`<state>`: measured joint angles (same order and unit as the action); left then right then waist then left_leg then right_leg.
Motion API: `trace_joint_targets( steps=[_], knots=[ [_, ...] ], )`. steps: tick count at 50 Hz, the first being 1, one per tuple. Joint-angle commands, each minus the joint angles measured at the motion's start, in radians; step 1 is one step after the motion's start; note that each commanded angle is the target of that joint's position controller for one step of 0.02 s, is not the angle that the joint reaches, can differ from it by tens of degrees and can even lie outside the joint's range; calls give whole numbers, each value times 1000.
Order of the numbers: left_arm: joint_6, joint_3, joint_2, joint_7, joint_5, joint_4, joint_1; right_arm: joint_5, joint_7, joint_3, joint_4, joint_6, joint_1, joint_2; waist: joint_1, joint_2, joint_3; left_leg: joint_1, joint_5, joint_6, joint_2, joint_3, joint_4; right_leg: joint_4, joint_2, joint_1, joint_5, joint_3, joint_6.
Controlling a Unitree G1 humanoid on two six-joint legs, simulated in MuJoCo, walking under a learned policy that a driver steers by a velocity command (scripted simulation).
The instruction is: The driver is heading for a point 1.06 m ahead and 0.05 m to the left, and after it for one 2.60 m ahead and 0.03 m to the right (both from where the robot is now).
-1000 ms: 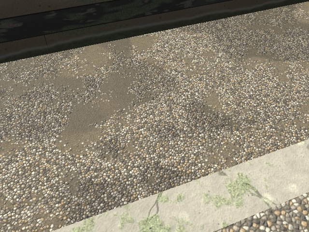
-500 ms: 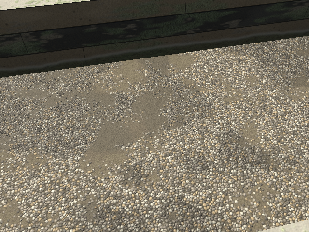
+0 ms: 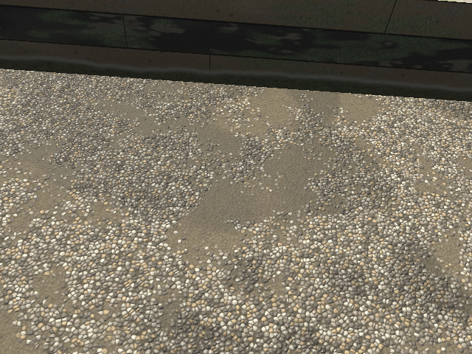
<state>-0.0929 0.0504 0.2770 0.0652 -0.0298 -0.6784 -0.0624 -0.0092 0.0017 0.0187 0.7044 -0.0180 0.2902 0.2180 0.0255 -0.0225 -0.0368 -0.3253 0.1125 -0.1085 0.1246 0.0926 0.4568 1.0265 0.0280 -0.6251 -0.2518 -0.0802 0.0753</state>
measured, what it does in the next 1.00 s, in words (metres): steps on the spot, turning left: right foot, then left foot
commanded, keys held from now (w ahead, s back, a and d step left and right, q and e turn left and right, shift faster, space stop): q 0.36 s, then no key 0.20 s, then w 0.44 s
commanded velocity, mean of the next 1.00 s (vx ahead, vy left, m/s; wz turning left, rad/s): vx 0.17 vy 0.00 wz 0.34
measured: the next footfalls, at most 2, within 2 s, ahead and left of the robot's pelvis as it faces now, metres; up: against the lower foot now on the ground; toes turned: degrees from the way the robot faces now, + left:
right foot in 0.26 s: +0.10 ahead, -0.12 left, +0.00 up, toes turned +16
left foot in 0.68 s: +0.01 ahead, +0.11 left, +0.00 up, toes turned +16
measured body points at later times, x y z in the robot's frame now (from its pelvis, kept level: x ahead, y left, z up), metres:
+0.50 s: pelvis +0.02 -0.05 +0.00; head +0.05 -0.06 +0.45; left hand +0.09 +0.23 -0.09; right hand +0.27 -0.28 -0.08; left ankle -0.04 +0.11 -0.62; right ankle +0.06 -0.13 -0.74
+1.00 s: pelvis +0.04 -0.01 -0.01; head +0.03 -0.01 +0.44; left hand +0.12 +0.25 -0.11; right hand +0.29 -0.17 -0.10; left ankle -0.03 +0.11 -0.74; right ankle +0.06 -0.13 -0.74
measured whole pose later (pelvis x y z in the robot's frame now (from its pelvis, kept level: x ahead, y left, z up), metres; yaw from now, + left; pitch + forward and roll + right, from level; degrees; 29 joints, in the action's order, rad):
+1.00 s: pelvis +0.04 -0.01 -0.01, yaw +17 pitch -1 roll +0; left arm -0.04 -0.02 0.20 -0.01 -0.01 -0.62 -0.23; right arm 0.00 -0.03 -0.03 0.64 -0.08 0.13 0.21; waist 0.00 0.00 0.03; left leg -0.21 0.40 0.00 0.04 0.10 0.63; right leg 0.64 0.02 -0.24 -0.38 0.03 0.00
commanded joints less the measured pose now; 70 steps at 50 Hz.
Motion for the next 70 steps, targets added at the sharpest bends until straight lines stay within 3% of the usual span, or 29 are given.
trace_joint_targets(
  steps=[1, 3, 5, 9, 11, 13, 14, 15, 16, 17, 19, 21, 25, 28, 29, 32, 35, 36, 40, 45, 47, 49, 51, 60, 61, 63, 66, 67, 70],
  knots=[
    [-40, 1, 38, -2, -8, 59, -57, -6, -6, 30, -109, -4, -49, 150, -41, 130, 121, 60, -304, 21, -182, 221, -133, -79, -65, 93, 2, 43, 12],
    [-47, -12, 31, -12, -11, 71, -34, 14, -9, 34, -115, -16, -40, 156, -29, 133, 117, 55, -192, 4, -213, 290, -166, -38, -59, 118, -5, 26, 4],
    [-42, -11, 61, -15, 2, 100, 12, 13, -11, 40, -134, -24, -53, 169, -17, 116, 87, 113, -20, -29, -224, 351, -177, -149, -53, 62, -100, -1, -3],
    [3, -23, 78, -38, 16, 115, 44, 27, -20, 58, -148, -54, -67, 199, 42, 129, 102, 232, 112, -92, -254, 489, -172, -372, -60, 99, -139, -42, -68],
    [20, -31, 65, -45, 19, 121, 6, 25, -12, 62, -155, -57, -109, 210, 28, 132, 120, 192, 68, -80, -240, 518, -160, -468, -71, 217, -113, -29, -92],
    [30, -39, 33, -40, 11, 109, -89, 5, -8, 54, -168, -51, -186, 199, -26, 105, 162, 42, 126, -19, -182, 476, -120, -621, -48, 498, 11, 1, -115],
    [31, -38, 37, -35, -1, 117, -121, -7, -9, 46, -170, -45, -171, 170, -33, 30, 198, -112, 338, 24, -135, 424, -38, -638, 52, 698, 37, -75, -153],
    [29, -26, 104, -31, -5, 138, -94, -34, -3, 41, -196, -46, -206, 139, -52, -192, 161, -315, 489, 86, 8, 212, 188, -697, 226, 756, 189, -264, -235],
    [29, -22, 121, -30, 8, 146, -103, -2, -7, 56, -189, -41, -209, 199, -67, -141, 113, -335, 521, 119, 54, 105, 396, -708, 325, 643, 465, -322, -305],
    [51, -14, 167, -29, -61, 142, -124, -15, -18, 60, -213, -27, -167, 246, -36, -145, 105, -303, 507, 135, 6, 119, 644, -701, 360, 546, 626, -349, -413],
    [68, -34, 89, -33, -13, 154, -36, -23, -38, 75, -167, -39, -100, 258, 19, -20, 94, -315, 416, 172, -39, 106, 839, -690, 268, 505, 541, -209, -364],
    [65, -43, 79, -46, 21, 152, -20, -20, -53, 64, -159, -60, -55, 225, 33, -7, 66, -286, 354, 197, -56, 109, 921, -684, 212, 439, 533, -135, -323],
    [16, -45, 88, -65, 11, 113, -101, -39, -68, 22, -230, -91, -124, 157, -3, -43, 74, -317, 299, 239, -82, 86, 815, -699, 168, 502, 385, -94, -328],
    [2, -39, 89, -66, 16, 80, -140, -22, -65, -10, -255, -83, -169, 110, -33, -85, 97, -237, 306, 236, -139, 44, 506, -698, 154, 543, 270, -75, -298],
    [30, -59, 18, -93, 6, 91, -142, -10, -59, 8, -168, -100, -158, 119, -54, -74, 163, -118, 302, 219, -98, 29, 340, -677, 120, 521, 300, -10, -228],
    [30, -48, 50, -111, 10, 73, -167, 2, -49, -10, -152, -115, -169, 96, -64, -182, 136, 49, 256, 179, -86, -77, 29, -745, 88, 447, -130, -58, -213],
    [25, -37, 60, -106, 37, 83, -118, 55, -43, -34, -127, -94, -127, 73, -11, -118, 85, 278, 128, 116, -158, -10, -44, -751, 97, 260, -258, -99, -170],
    [41, -49, 15, -111, 44, 110, -106, 33, -40, -1, -100, -76, -136, 168, -25, 29, 82, 127, 308, 96, -128, 15, 3, -715, 16, 319, -256, -2, -144],
    [62, -56, -5, -109, 25, 131, -114, 12, -35, -16, -122, -39, -226, 136, -56, 191, 19, -48, 429, 57, -173, 148, -133, -477, -47, 390, -106, 128, -92],
    [69, -60, -17, -94, 15, 144, -131, 5, -27, -23, -140, -35, -231, 102, -46, 112, 24, -8, 257, 49, -141, 115, -41, -468, -35, 393, -82, 121, -97],
    [68, -47, 7, -73, 23, 130, -147, 8, -34, -29, -156, -42, -254, 70, -35, 5, 50, -13, 134, 51, -99, 40, 49, -479, -6, 464, 21, 72, -117],
    [59, -42, 13, -66, 26, 133, -150, 13, -38, -32, -157, -42, -250, 64, -33, -24, 60, -24, 104, 62, -85, 5, 86, -474, 18, 500, 115, 41, -137],
    [55, -51, -3, -60, 19, 141, -154, 24, -41, -34, -147, -47, -214, 60, -20, 4, 64, 4, 30, 70, -90, -17, 111, -442, 14, 492, 223, 57, -145],
    [77, -44, 11, -49, 20, 142, -162, 3, -53, -21, -139, -55, -221, 82, -26, 31, 122, 65, -240, 64, -100, -26, 183, -349, -7, 525, 395, 102, -120],
    [61, -42, 32, -46, 16, 158, -131, 12, -42, -18, -155, -52, -267, 80, -17, 8, 83, 30, -351, 71, -105, -58, 230, -341, 25, 516, 602, 73, -122],
    [49, -39, 31, -43, 13, 153, -154, 14, -38, -17, -146, -43, -255, 69, -23, -3, 154, 36, -313, 78, -103, -74, 236, -330, 51, 556, 694, 63, -131],
    [43, -42, 14, -40, 15, 157, -119, 14, -36, -20, -140, -37, -265, 50, -15, -3, 168, 71, -316, 81, -112, -95, 211, -329, 44, 536, 663, 79, -121],
    [56, -50, -13, -41, 20, 144, -141, 3, -49, -24, -123, -41, -221, 47, -24, 20, 218, 125, -242, 77, -113, -73, 179, -340, 3, 532, 412, 120, -105],
    [66, -58, -29, -44, 13, 146, -127, 8, -56, -25, -121, -62, -215, 67, -13, 61, 138, 155, -357, 53, -141, -46, 167, -346, -28, 450, 267, 135, -96]
  ],
)
Velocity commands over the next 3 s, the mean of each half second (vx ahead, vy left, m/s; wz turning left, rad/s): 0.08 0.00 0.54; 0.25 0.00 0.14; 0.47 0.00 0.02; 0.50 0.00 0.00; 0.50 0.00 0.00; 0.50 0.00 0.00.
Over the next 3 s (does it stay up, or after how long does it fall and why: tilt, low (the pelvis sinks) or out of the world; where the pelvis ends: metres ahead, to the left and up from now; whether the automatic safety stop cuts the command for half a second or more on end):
stays up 0.06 0.01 -0.02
